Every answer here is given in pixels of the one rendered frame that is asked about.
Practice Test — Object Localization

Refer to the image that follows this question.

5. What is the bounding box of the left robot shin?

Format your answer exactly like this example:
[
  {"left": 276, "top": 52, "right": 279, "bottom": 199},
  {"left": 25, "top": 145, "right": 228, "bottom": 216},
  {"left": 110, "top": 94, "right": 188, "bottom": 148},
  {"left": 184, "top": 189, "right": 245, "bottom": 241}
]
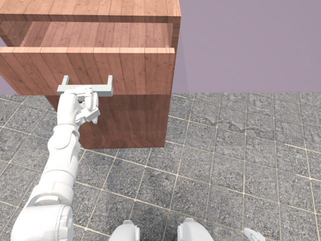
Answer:
[{"left": 123, "top": 220, "right": 133, "bottom": 224}]

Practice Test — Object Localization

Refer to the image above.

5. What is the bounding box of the left robot forearm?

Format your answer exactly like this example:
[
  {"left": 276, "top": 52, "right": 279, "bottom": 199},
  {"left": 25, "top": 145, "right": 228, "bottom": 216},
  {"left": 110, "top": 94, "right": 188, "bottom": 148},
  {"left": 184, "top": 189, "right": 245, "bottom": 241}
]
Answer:
[{"left": 11, "top": 125, "right": 80, "bottom": 241}]

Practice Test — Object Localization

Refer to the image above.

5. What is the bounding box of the robot left upper arm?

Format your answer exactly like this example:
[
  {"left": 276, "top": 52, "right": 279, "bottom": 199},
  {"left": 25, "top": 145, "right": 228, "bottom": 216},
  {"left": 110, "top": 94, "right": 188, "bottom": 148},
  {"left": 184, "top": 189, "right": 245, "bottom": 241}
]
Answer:
[{"left": 13, "top": 204, "right": 74, "bottom": 241}]

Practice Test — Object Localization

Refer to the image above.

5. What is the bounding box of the drawer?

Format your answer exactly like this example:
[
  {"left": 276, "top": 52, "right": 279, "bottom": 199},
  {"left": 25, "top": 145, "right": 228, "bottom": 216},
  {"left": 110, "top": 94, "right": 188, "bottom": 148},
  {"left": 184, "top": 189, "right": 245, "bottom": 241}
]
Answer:
[{"left": 0, "top": 22, "right": 175, "bottom": 95}]

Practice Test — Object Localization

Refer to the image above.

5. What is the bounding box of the cabinet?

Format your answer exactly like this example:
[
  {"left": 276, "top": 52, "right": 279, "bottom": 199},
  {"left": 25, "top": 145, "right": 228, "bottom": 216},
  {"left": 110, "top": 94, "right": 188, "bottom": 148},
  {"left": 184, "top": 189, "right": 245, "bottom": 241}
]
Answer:
[{"left": 0, "top": 0, "right": 181, "bottom": 149}]

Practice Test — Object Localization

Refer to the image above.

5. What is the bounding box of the robot shin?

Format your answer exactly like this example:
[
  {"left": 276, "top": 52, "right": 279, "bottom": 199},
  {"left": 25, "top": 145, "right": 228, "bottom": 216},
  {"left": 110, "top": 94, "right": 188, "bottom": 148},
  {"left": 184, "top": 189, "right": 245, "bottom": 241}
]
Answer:
[
  {"left": 123, "top": 220, "right": 133, "bottom": 224},
  {"left": 183, "top": 218, "right": 194, "bottom": 223}
]

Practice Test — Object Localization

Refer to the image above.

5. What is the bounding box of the left robot hand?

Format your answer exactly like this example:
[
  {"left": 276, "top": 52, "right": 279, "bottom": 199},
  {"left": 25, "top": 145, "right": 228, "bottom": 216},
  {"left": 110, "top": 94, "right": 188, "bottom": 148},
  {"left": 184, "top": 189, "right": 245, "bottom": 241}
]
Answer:
[{"left": 57, "top": 86, "right": 100, "bottom": 130}]

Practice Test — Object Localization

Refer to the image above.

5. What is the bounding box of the right robot hand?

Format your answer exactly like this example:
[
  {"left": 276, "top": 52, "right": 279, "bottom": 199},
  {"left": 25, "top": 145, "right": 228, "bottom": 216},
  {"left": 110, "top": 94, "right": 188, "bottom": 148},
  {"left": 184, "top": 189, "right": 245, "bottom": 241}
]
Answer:
[{"left": 244, "top": 227, "right": 265, "bottom": 241}]

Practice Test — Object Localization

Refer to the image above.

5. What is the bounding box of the right robot shin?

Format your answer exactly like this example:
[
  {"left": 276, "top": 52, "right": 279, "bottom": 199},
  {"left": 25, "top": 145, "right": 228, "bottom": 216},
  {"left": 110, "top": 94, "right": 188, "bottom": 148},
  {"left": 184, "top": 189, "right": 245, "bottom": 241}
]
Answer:
[{"left": 183, "top": 218, "right": 194, "bottom": 223}]

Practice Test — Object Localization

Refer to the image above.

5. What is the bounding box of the handle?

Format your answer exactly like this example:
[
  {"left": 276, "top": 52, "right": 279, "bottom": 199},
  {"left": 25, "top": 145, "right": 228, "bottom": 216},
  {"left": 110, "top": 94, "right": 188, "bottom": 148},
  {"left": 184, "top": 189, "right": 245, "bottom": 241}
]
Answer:
[{"left": 57, "top": 75, "right": 113, "bottom": 96}]

